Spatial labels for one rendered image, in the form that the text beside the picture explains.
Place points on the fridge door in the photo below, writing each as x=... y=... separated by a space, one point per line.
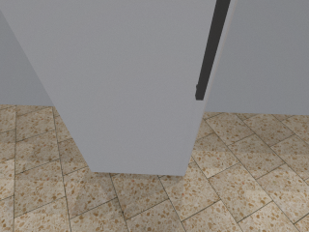
x=122 y=75

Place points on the handle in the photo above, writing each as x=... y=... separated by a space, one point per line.
x=217 y=24

